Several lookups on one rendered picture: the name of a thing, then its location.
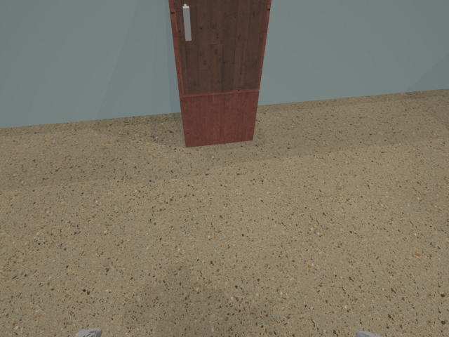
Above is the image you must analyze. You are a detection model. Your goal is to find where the handle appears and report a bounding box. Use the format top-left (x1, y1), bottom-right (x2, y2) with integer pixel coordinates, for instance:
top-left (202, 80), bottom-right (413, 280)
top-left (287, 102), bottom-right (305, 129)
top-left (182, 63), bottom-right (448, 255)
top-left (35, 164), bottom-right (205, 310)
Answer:
top-left (183, 4), bottom-right (192, 41)

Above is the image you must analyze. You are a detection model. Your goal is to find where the cupboard door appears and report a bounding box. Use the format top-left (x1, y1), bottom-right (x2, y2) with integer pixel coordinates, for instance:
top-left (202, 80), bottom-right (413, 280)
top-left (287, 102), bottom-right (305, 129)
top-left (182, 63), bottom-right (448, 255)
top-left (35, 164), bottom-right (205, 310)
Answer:
top-left (175, 0), bottom-right (268, 94)

